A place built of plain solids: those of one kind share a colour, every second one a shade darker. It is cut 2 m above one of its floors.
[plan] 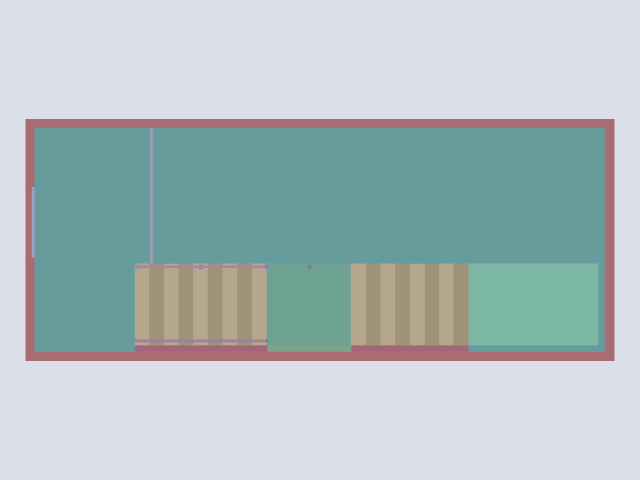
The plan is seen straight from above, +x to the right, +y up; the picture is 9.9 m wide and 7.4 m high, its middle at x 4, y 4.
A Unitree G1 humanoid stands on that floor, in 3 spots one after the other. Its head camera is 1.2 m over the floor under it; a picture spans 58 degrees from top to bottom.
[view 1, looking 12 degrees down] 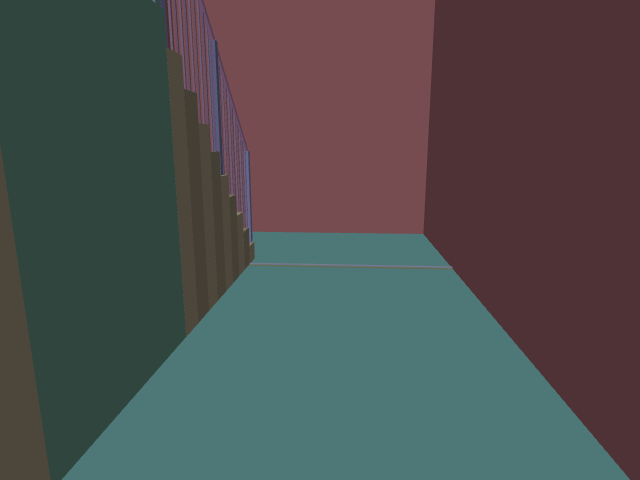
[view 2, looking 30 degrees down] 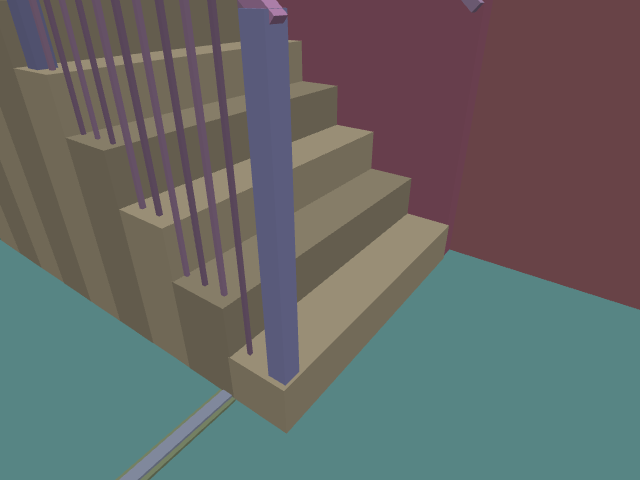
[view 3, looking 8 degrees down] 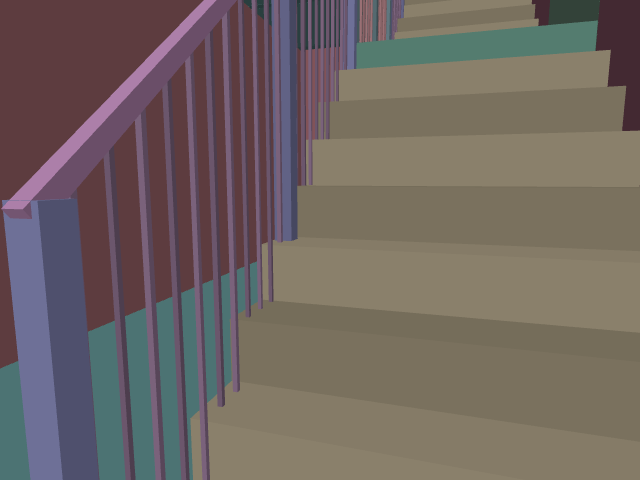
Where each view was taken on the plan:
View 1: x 5.73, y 4.68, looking -176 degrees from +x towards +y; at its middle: floor_slab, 5.77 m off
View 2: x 0.55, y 4.28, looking -54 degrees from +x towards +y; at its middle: tread_slab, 1.62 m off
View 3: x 0.69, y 3.01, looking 17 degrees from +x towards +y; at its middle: tread_slab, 1.61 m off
